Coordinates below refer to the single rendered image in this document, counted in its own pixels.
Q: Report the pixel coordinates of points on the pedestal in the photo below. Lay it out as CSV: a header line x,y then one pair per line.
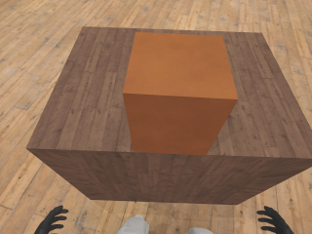
x,y
83,132

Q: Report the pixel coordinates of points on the carton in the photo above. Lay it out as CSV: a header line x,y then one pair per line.
x,y
178,92

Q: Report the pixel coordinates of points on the left robot thigh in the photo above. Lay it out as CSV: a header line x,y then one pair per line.
x,y
134,225

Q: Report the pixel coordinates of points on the robot right hand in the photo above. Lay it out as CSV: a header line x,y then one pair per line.
x,y
280,225

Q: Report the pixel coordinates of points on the robot left hand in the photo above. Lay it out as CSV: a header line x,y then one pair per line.
x,y
47,224

